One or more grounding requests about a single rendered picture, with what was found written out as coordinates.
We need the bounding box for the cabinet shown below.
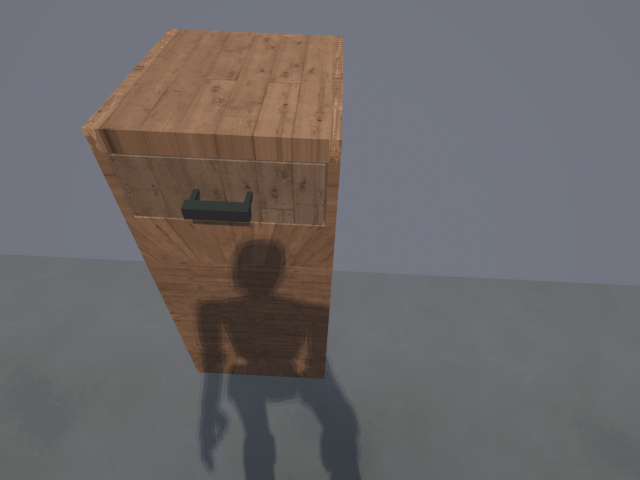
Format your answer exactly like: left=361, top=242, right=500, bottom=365
left=81, top=29, right=343, bottom=379

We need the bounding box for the drawer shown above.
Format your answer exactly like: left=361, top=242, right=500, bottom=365
left=109, top=153, right=326, bottom=225

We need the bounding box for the handle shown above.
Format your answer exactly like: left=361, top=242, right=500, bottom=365
left=181, top=189, right=253, bottom=222

